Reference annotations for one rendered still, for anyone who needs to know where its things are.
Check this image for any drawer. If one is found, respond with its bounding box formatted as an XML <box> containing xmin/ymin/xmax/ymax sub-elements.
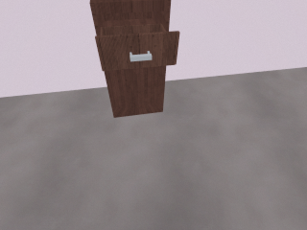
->
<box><xmin>95</xmin><ymin>23</ymin><xmax>180</xmax><ymax>72</ymax></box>

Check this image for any handle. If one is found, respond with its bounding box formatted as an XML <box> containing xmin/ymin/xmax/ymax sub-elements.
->
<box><xmin>130</xmin><ymin>51</ymin><xmax>153</xmax><ymax>62</ymax></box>

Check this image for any cabinet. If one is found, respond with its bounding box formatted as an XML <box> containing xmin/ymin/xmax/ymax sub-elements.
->
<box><xmin>89</xmin><ymin>0</ymin><xmax>172</xmax><ymax>118</ymax></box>

